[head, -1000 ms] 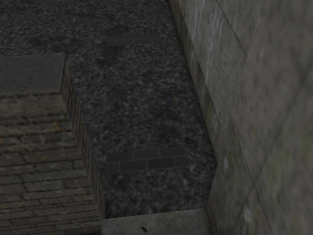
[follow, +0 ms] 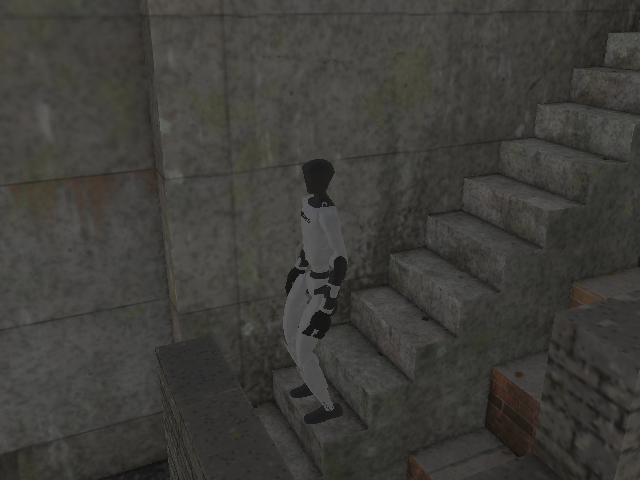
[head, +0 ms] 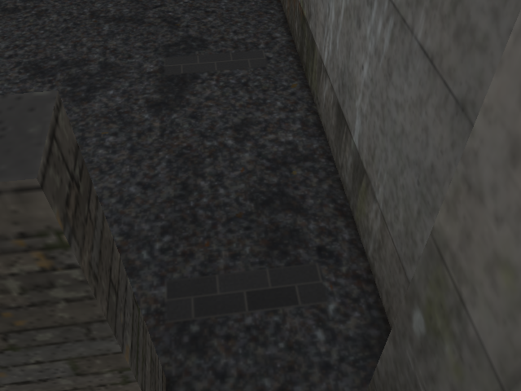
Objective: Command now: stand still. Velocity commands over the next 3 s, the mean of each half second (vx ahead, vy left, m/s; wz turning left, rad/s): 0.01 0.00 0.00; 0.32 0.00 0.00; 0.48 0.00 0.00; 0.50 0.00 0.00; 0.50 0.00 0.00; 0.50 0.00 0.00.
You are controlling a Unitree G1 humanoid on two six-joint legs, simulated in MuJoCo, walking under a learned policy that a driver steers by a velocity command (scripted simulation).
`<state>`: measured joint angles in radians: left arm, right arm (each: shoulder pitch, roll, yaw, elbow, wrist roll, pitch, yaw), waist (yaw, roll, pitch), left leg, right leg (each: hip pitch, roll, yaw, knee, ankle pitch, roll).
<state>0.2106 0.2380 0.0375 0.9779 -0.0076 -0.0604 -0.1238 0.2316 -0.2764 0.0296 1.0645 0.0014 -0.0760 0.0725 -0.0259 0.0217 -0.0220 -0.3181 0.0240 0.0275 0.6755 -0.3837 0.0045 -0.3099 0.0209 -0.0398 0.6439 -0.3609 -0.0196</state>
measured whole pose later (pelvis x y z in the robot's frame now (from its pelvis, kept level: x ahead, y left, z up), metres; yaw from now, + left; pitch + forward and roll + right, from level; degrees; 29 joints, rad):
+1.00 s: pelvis +0.06 +0.01 -0.01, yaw +1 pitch +4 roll +1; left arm 0.59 0.12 0.00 1.07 0.03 -0.09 0.00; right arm 0.31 -0.23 -0.01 0.93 -0.07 -0.08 0.01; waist 0.08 -0.02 -0.11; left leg -0.65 0.00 0.02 1.19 -0.30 0.06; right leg -0.32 -0.01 -0.02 0.78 -0.52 -0.06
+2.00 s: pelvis +0.63 +0.03 -0.52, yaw +3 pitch +3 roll -6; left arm 0.51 0.13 -0.02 1.00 0.04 -0.08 -0.05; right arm 0.07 -0.31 0.00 0.86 -0.04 -0.05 0.06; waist 0.13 0.12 -0.07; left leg -0.72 0.15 -0.02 0.77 0.25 0.01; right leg -0.36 0.08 -0.05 1.35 -0.94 -0.03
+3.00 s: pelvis +1.27 +0.12 -0.58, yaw +2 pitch +2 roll +0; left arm 0.25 0.24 0.06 0.99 -0.03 -0.10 0.01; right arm 0.17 -0.17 -0.06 0.87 0.00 -0.10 0.02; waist 0.00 -0.03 0.00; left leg -0.40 -0.03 0.04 0.55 -0.19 0.05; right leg -0.47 -0.04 0.04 1.26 -0.33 -0.06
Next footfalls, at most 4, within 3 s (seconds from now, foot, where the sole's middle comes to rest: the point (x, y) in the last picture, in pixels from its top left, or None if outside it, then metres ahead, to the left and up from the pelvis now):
1.06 left None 0.12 0.15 -0.77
1.46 left None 0.33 0.10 -0.96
1.72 right None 0.50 -0.11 -1.15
2.04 left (223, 373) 0.81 0.16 -1.34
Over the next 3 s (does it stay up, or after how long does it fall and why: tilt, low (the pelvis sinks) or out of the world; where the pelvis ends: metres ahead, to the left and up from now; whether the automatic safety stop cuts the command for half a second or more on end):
stays up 1.27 0.12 -0.58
